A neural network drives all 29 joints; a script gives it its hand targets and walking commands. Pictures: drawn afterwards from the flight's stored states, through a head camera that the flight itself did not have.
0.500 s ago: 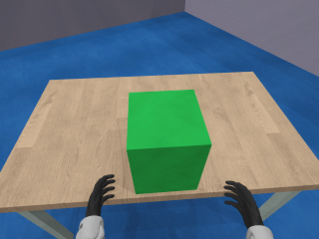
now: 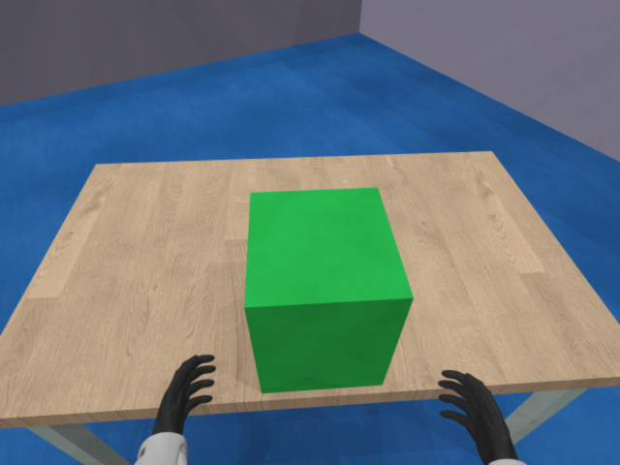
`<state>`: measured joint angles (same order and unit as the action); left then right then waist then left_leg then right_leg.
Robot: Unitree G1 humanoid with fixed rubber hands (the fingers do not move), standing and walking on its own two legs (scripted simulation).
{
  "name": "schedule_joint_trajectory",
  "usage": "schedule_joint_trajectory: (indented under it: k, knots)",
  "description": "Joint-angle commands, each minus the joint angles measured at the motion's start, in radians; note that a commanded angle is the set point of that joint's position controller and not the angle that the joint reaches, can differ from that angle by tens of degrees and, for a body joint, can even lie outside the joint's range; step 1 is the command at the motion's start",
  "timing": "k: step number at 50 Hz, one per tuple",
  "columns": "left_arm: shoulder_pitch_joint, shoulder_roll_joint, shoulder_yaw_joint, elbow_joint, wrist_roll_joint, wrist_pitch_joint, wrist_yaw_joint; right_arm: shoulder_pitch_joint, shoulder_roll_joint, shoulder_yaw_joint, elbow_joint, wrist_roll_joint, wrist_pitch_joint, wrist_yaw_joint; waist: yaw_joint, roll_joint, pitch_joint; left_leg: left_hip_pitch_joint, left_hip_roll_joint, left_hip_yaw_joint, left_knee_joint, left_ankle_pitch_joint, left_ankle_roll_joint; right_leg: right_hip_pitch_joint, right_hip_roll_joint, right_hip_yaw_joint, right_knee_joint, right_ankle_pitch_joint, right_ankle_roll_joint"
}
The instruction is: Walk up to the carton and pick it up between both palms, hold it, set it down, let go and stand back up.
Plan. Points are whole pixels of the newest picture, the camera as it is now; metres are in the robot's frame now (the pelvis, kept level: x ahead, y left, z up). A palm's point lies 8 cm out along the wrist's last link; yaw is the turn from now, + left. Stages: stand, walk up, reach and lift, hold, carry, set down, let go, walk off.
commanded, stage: set down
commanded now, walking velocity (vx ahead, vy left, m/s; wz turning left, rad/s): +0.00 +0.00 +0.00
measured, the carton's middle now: (318, 292) +0.40 +0.04 -0.02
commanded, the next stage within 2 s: let go in 1.14 s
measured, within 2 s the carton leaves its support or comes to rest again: neither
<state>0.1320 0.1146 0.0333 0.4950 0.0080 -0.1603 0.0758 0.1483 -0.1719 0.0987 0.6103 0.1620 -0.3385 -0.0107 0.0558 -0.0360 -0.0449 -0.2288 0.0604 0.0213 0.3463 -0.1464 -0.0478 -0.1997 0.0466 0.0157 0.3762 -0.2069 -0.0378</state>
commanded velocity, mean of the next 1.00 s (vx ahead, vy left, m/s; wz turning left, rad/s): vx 0.00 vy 0.00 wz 0.00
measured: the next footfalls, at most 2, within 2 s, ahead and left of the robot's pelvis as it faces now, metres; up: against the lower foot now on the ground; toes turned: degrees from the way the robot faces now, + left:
none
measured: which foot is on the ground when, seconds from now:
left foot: down 0.00-1.00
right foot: down 0.00-1.00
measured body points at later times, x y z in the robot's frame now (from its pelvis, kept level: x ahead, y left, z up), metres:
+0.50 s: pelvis +0.00 +0.00 +0.00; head +0.00 +0.01 +0.45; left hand +0.20 +0.23 -0.06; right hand +0.21 -0.19 -0.05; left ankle +0.02 +0.15 -0.75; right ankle -0.01 -0.09 -0.75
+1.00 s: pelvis +0.01 +0.00 +0.00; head +0.02 +0.02 +0.45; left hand +0.19 +0.23 -0.08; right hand +0.21 -0.19 -0.06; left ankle +0.02 +0.15 -0.75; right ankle -0.01 -0.09 -0.75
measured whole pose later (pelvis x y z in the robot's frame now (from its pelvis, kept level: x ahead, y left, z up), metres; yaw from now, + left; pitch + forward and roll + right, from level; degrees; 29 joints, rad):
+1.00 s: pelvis +0.01 +0.00 +0.00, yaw +0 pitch +2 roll +0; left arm 0.17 0.18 0.05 0.49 0.01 0.03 -0.02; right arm 0.18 -0.17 0.08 0.61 0.14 -0.23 -0.01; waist 0.06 -0.04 -0.01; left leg -0.21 0.06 0.02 0.35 -0.16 -0.05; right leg -0.18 0.04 0.02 0.38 -0.23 -0.04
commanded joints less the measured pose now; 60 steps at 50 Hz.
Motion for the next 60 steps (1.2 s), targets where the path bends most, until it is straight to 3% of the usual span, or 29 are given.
schedule_joint_trajectory:
  k: [1,3,4,9,12,13,16,17,18,19,22,24,25,27,28,29,30,34,35,36,38,39,43,46,47,51,55,58,60]
  knots:
    - [0.031,0.114,0.034,-0.287,-0.08,-0.011,-0.017,0.024,-0.096,-0.045,-0.266,0.013,-0.043,0.012,-0.012,-0.089,-0.111,0.263,-0.087,0.05,-0.016,0.195,0.052,0.099,-0.066,0.032,-0.101,0.27,0.057]
    - [0.02,0.106,0.027,-0.222,-0.065,0.003,-0.021,0.007,-0.103,-0.059,-0.177,-0.012,-0.033,0.011,-0.018,-0.082,-0.091,0.254,-0.082,0.051,-0.024,0.169,0.051,0.093,-0.056,0.026,-0.102,0.211,0.056]
    - [0.048,0.115,0.036,-0.248,-0.083,-0.009,-0.017,0.012,-0.117,-0.065,-0.242,0.003,-0.041,0.018,-0.01,-0.081,-0.096,0.248,-0.081,0.044,-0.027,0.183,0.049,0.078,-0.052,0.021,-0.099,0.23,0.049]
    - [0.005,0.148,0.039,-0.264,-0.087,0.004,-0.024,0.013,-0.086,-0.079,-0.212,-0.021,-0.025,0.01,-0.03,-0.09,-0.087,0.257,-0.084,0.054,-0.009,0.151,0.056,0.046,-0.068,0.032,-0.122,0.136,0.047]
    - [0.008,0.128,0.013,-0.196,-0.078,0.029,-0.028,0.009,-0.093,-0.077,-0.143,-0.036,-0.002,0.012,-0.034,-0.047,-0.028,0.257,-0.076,0.043,-0.025,0.119,0.049,0.025,-0.067,0.032,-0.133,0.089,0.04]
    - [0.008,0.131,0.027,-0.156,-0.083,0.045,-0.033,-0.016,-0.101,-0.084,-0.136,-0.043,0.011,0.014,-0.025,-0.073,-0.001,0.253,-0.074,0.045,-0.032,0.119,0.053,-0.001,-0.059,0.024,-0.138,0.068,0.036]
    - [-0.015,0.157,0.023,-0.196,-0.097,0.051,-0.036,-0.009,-0.09,-0.077,-0.224,-0.045,0.026,0.01,-0.031,-0.085,-0.035,0.244,-0.082,0.048,-0.023,0.084,0.056,-0.011,-0.074,0.028,-0.152,-0.037,0.038]
    - [-0.018,0.156,0.021,-0.151,-0.091,0.069,-0.038,-0.018,-0.081,-0.071,-0.162,-0.056,0.039,0.01,-0.036,-0.086,-0.007,0.257,-0.079,0.051,-0.027,0.08,0.058,-0.025,-0.075,0.034,-0.153,-0.008,0.04]
    - [-0.024,0.158,0.03,-0.191,-0.099,0.072,-0.038,-0.027,-0.097,-0.081,-0.209,-0.048,0.036,0.011,-0.02,-0.097,-0.03,0.238,-0.079,0.052,-0.029,0.097,0.059,-0.01,-0.07,0.031,-0.147,0.02,0.045]
    - [-0.005,0.151,0.015,-0.165,-0.09,0.069,-0.037,-0.017,-0.085,-0.081,-0.154,-0.06,0.042,0.013,-0.023,-0.063,-0.006,0.246,-0.075,0.051,-0.03,0.092,0.051,-0.024,-0.067,0.026,-0.149,0.008,0.036]
    - [0.008,0.179,0.04,-0.182,-0.104,0.076,-0.051,0.02,-0.082,-0.075,-0.182,-0.057,0.04,0.0,-0.042,-0.096,-0.046,0.25,-0.082,0.045,-0.011,0.113,0.054,0.013,-0.087,0.044,-0.139,0.113,0.052]
    - [0.006,0.185,0.051,-0.123,-0.079,0.089,-0.058,0.013,-0.071,-0.069,-0.135,-0.07,0.05,-0.005,-0.041,-0.08,-0.027,0.234,-0.086,0.042,-0.015,0.089,0.051,0.009,-0.096,0.052,-0.143,0.088,0.053]
    - [0.015,0.183,0.046,-0.174,-0.095,0.081,-0.059,0.016,-0.081,-0.078,-0.184,-0.068,0.041,-0.009,-0.035,-0.101,-0.046,0.245,-0.082,0.042,-0.012,0.118,0.048,0.017,-0.085,0.035,-0.134,0.122,0.058]
    - [-0.018,0.195,0.049,-0.12,-0.097,0.094,-0.079,0.006,-0.063,-0.07,-0.139,-0.085,0.046,-0.02,-0.055,-0.126,-0.032,0.24,-0.086,0.046,-0.007,0.075,0.053,0.012,-0.092,0.044,-0.149,0.075,0.064]
    - [0.002,0.194,0.051,-0.172,-0.101,0.09,-0.069,0.006,-0.074,-0.071,-0.2,-0.072,0.041,-0.015,-0.043,-0.113,-0.034,0.233,-0.084,0.041,-0.006,0.089,0.05,-0.01,-0.093,0.047,-0.145,0.063,0.06]
    - [0.0,0.179,0.05,-0.118,-0.085,0.104,-0.073,0.0,-0.082,-0.08,-0.118,-0.086,0.055,-0.016,-0.048,-0.088,-0.006,0.241,-0.077,0.036,-0.014,0.084,0.05,-0.009,-0.089,0.038,-0.142,0.077,0.055]
    - [0.005,0.202,0.049,-0.143,-0.096,0.117,-0.078,0.007,-0.079,-0.081,-0.158,-0.084,0.059,-0.019,-0.055,-0.104,-0.02,0.241,-0.082,0.039,-0.005,0.081,0.052,-0.011,-0.096,0.045,-0.146,0.086,0.06]
    - [-0.008,0.195,0.052,-0.164,-0.063,0.138,-0.071,-0.002,-0.072,-0.092,-0.104,-0.089,0.07,-0.015,-0.043,-0.032,-0.013,0.247,-0.079,0.047,-0.006,0.078,0.046,-0.014,-0.081,0.036,-0.142,0.05,0.042]
    - [0.033,0.191,0.062,-0.177,-0.073,0.134,-0.073,0.019,-0.088,-0.086,-0.142,-0.082,0.06,-0.013,-0.039,-0.069,-0.037,0.254,-0.078,0.044,-0.001,0.108,0.045,-0.003,-0.08,0.027,-0.13,0.104,0.049]
    - [0.044,0.178,0.053,-0.081,-0.059,0.164,-0.093,0.024,-0.079,-0.081,-0.05,-0.112,0.086,-0.024,-0.059,-0.081,0.004,0.271,-0.078,0.041,-0.013,0.092,0.044,-0.011,-0.086,0.031,-0.145,0.114,0.058]
    - [0.018,0.206,0.056,-0.184,-0.07,0.156,-0.088,0.029,-0.082,-0.095,-0.113,-0.106,0.077,-0.023,-0.065,-0.068,-0.025,0.262,-0.079,0.057,-0.003,0.102,0.042,0.004,-0.073,0.014,-0.131,0.142,0.057]
    - [0.009,0.195,0.054,-0.153,-0.068,0.154,-0.092,0.005,-0.075,-0.089,-0.104,-0.107,0.073,-0.025,-0.06,-0.08,-0.029,0.263,-0.081,0.047,0.0,0.086,0.046,-0.008,-0.086,0.027,-0.139,0.129,0.063]
    - [0.044,0.187,0.048,-0.126,-0.039,0.173,-0.087,0.029,-0.084,-0.097,-0.038,-0.115,0.083,-0.017,-0.059,-0.026,-0.014,0.255,-0.081,0.045,0.007,0.1,0.041,-0.001,-0.076,0.02,-0.117,0.159,0.05]
    - [0.031,0.199,0.051,-0.144,-0.046,0.176,-0.096,0.031,-0.07,-0.1,-0.05,-0.121,0.083,-0.025,-0.069,-0.046,-0.022,0.248,-0.081,0.047,0.003,0.083,0.037,0.007,-0.074,0.017,-0.125,0.14,0.055]
    - [0.049,0.188,0.052,-0.191,-0.048,0.161,-0.086,0.039,-0.094,-0.103,-0.058,-0.113,0.069,-0.019,-0.054,-0.034,-0.045,0.259,-0.075,0.044,0.005,0.118,0.031,0.011,-0.075,0.012,-0.111,0.195,0.06]
    - [0.056,0.184,0.048,-0.136,-0.02,0.185,-0.092,0.011,-0.098,-0.104,0.016,-0.13,0.08,-0.015,-0.06,-0.014,-0.034,0.264,-0.077,0.051,0.005,0.116,0.032,0.015,-0.061,0.005,-0.104,0.184,0.05]
    - [0.051,0.195,0.058,-0.086,-0.024,0.195,-0.106,0.006,-0.087,-0.106,0.014,-0.148,0.084,-0.025,-0.061,-0.049,-0.027,0.254,-0.078,0.052,0.013,0.116,0.041,0.026,-0.068,0.015,-0.103,0.235,0.055]
    - [0.043,0.184,0.039,-0.085,-0.006,0.214,-0.108,0.01,-0.094,-0.103,0.042,-0.143,0.09,-0.022,-0.079,-0.007,-0.026,0.291,-0.081,0.055,0.019,0.105,0.029,-0.003,-0.058,0.001,-0.101,0.217,0.054]
    - [0.058,0.176,0.044,-0.133,0.006,0.204,-0.102,0.013,-0.102,-0.106,0.037,-0.136,0.081,-0.017,-0.068,0.004,-0.015,0.304,-0.074,0.048,0.021,0.148,0.022,-0.014,-0.048,-0.013,-0.1,0.229,0.049]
